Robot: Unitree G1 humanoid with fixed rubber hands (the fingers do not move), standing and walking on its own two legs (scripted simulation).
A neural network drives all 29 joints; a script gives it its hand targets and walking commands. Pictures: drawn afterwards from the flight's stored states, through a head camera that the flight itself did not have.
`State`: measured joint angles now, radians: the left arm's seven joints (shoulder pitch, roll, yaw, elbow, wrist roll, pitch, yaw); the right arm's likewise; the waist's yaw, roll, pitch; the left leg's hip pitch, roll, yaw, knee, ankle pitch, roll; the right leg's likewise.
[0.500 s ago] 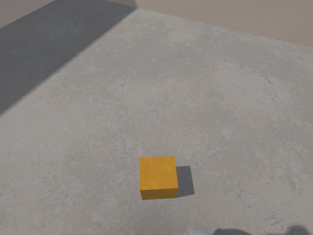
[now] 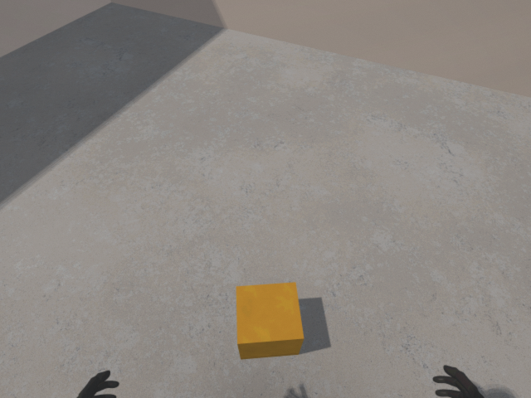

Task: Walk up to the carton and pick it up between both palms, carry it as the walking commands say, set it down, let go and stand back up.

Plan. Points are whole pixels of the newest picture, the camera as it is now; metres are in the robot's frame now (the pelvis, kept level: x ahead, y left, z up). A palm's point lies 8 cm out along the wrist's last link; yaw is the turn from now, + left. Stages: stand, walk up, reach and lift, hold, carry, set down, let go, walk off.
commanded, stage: walk up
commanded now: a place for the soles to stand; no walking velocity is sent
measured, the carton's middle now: (267, 321) +0.45 +0.00 -0.67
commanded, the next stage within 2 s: reach and lift in 0.60 s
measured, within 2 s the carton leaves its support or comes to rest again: neither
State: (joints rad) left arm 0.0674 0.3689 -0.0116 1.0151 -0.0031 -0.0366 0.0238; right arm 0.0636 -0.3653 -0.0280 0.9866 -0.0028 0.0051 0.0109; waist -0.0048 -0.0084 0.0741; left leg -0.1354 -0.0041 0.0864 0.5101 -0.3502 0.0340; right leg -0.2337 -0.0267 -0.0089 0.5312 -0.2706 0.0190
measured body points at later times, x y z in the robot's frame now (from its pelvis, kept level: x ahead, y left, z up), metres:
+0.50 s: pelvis -0.01 -0.01 +0.01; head +0.01 -0.01 +0.46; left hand +0.08 +0.30 -0.11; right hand +0.08 -0.31 -0.12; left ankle -0.05 +0.09 -0.73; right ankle +0.01 -0.13 -0.73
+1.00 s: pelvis -0.03 -0.03 -0.03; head +0.08 -0.01 +0.41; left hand +0.17 +0.25 -0.14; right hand +0.18 -0.28 -0.13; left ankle -0.04 +0.09 -0.73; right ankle +0.01 -0.13 -0.73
